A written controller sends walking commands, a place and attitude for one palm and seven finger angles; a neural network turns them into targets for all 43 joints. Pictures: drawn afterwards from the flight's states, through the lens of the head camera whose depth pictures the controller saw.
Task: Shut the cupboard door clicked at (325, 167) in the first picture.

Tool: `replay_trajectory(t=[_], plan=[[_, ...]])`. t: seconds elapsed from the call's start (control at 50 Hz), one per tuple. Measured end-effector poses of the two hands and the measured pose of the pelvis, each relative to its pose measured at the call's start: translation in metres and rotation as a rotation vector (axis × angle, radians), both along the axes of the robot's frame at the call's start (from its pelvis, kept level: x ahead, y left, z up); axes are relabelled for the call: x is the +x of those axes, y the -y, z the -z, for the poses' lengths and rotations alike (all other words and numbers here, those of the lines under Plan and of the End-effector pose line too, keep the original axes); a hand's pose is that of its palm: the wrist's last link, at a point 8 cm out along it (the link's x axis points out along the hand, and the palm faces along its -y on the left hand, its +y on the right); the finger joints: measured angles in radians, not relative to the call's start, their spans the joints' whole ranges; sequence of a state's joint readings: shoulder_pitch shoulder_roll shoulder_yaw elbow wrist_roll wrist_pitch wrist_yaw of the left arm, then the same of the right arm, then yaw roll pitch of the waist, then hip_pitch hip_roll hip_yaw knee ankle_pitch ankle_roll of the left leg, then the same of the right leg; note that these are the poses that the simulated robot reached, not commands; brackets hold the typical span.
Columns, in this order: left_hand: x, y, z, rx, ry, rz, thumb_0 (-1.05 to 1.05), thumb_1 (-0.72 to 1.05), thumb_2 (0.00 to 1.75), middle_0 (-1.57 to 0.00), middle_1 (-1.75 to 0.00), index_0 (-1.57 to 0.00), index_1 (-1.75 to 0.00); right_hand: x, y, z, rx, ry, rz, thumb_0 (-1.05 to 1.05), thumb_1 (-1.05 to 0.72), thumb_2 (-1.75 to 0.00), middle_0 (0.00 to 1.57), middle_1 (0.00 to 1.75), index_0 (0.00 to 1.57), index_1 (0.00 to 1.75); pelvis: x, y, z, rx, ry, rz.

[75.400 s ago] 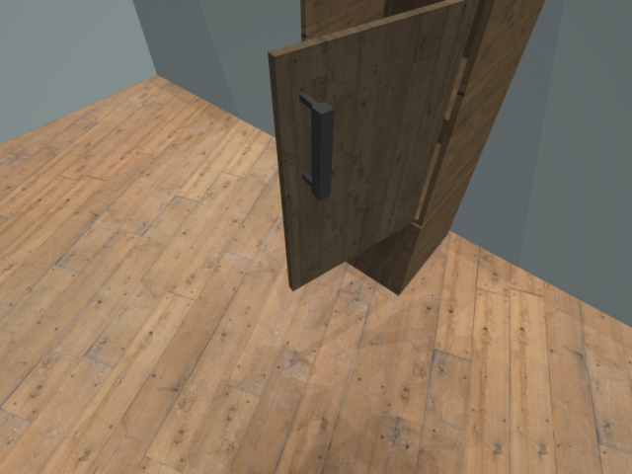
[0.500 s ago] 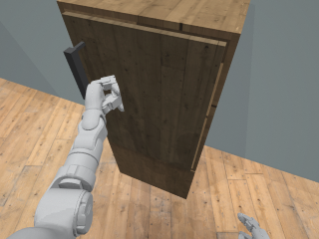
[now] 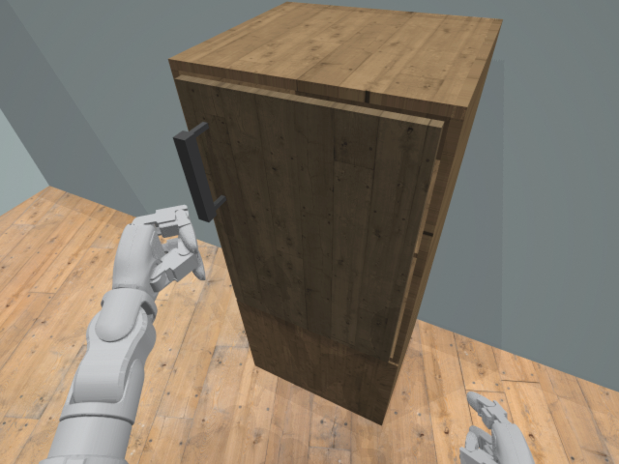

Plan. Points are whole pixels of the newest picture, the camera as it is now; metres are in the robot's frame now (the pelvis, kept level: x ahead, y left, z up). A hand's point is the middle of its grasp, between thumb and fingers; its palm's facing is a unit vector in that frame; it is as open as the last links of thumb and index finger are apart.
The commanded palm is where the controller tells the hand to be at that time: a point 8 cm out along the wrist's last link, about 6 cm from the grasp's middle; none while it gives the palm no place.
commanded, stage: draw the hand back to the body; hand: left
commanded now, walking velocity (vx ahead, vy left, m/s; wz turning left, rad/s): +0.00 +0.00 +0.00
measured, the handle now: (204, 173) +0.56 +0.22 +0.10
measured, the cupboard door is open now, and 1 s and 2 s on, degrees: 0 0 0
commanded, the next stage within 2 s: step back with the hand held close in 1.02 s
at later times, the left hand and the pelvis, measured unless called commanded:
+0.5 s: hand (83, 318) +0.22 +0.25 +0.16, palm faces +0.34 -0.87 -0.35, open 5.0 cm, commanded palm +0.17 +0.30 +0.18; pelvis +0.01 +0.01 +0.01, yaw +0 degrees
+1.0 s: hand (37, 335) +0.20 +0.28 +0.17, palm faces +0.43 -0.82 -0.38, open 7.4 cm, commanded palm +0.15 +0.32 +0.19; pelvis +0.01 +0.02 +0.01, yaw +1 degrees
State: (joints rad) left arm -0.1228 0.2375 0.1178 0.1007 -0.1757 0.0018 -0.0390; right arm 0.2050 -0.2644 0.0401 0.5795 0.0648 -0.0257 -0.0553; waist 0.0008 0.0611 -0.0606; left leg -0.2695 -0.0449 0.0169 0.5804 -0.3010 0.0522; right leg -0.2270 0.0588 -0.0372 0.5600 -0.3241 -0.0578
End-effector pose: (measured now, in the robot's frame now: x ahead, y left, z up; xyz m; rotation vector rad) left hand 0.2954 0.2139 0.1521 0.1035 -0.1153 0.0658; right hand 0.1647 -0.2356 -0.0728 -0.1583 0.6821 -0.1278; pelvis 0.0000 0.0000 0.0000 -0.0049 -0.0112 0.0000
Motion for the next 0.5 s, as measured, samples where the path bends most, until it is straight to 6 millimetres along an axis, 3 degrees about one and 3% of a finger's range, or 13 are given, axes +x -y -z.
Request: replay_trajectory(t=[0.1,0.22,0.36,0.5], plan=[[-0.032,-0.015,0.004,0.093,-0.014,-0.067,0.02,0.9,0.9,-1.16,-1.34,-1.15,-1.34,0.013,-0.013,-0.011,0.005,0.03,-0.032,0.01,-0.91,-0.9,0.2,0.3,0.2,0.3,-0.003,-0.001,-0.005,0.001,0.027,-0.001],[-0.065,-0.038,0.002,0.155,-0.022,-0.164,0.02,0.9,0.9,-1.01,-1.18,-1.01,-1.18,0.016,-0.028,-0.01,0.004,0.007,-0.077,0.01,-0.91,-0.9,0.2,0.3,0.2,0.3,-0.003,-0.005,-0.009,-0.003,0.053,-0.009],[-0.088,-0.059,-0.023,0.22,0.043,-0.242,0.02,0.9,0.9,-0.83,-0.97,-0.82,-0.97,0.013,-0.04,0.0,0.027,-0.029,-0.094,0.01,-0.91,-0.9,0.2,0.3,0.2,0.3,0.001,-0.011,-0.012,-0.002,0.064,-0.012],[-0.109,-0.076,-0.02,0.262,0.006,-0.284,0.02,0.89,0.9,-0.64,-0.76,-0.63,-0.77,0.01,-0.038,0.002,0.031,-0.051,-0.069,0.02,-0.91,-0.9,0.21,0.3,0.2,0.3,0.007,-0.013,-0.012,-0.004,0.062,-0.004]])
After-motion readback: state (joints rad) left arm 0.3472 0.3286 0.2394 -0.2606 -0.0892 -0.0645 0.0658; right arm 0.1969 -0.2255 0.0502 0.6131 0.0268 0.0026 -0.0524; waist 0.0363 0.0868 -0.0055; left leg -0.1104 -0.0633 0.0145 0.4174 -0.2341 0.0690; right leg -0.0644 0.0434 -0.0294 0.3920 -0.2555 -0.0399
